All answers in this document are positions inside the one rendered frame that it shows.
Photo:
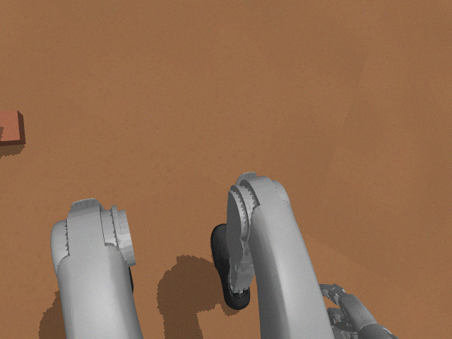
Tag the right robot arm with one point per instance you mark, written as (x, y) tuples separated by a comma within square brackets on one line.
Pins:
[(375, 331)]

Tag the right robot hand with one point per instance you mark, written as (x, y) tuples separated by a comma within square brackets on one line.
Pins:
[(352, 316)]

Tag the right robot foot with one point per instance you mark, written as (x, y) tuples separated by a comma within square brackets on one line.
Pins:
[(221, 259)]

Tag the small box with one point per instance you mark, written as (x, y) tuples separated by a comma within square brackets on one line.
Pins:
[(12, 130)]

